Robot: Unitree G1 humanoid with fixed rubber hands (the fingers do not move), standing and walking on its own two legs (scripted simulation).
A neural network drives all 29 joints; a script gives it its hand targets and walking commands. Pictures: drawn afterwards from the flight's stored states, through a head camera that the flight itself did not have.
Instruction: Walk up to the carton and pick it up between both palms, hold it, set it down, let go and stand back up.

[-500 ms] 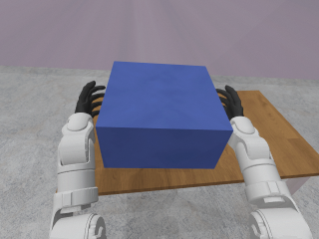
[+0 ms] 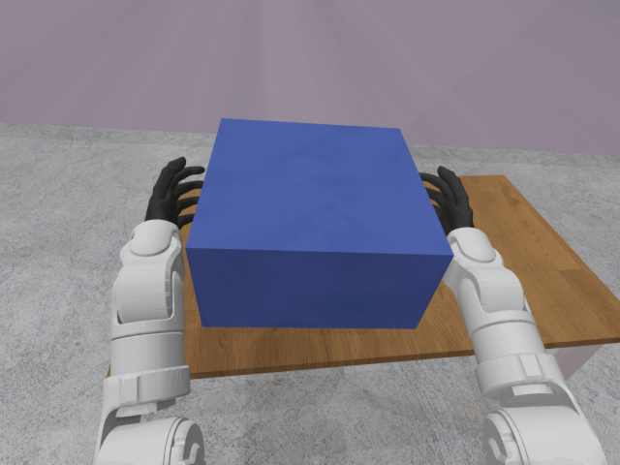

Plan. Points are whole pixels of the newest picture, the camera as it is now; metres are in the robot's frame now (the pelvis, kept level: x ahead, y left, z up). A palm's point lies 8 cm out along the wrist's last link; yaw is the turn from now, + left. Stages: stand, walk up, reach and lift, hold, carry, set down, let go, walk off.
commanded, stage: hold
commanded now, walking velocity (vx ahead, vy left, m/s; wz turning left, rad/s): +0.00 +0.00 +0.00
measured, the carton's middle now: (312, 216) +0.40 +0.00 +0.15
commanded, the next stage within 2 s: none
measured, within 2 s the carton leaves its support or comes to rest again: neither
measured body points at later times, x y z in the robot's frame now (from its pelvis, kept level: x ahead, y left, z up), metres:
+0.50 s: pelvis +0.00 +0.00 +0.00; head -0.03 +0.03 +0.45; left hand +0.38 +0.18 +0.17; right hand +0.38 -0.18 +0.16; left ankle +0.01 +0.11 -0.75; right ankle +0.02 -0.11 -0.75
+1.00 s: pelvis +0.00 +0.00 +0.00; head -0.04 +0.02 +0.45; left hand +0.37 +0.18 +0.18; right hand +0.37 -0.18 +0.17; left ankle +0.01 +0.11 -0.75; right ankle +0.02 -0.11 -0.75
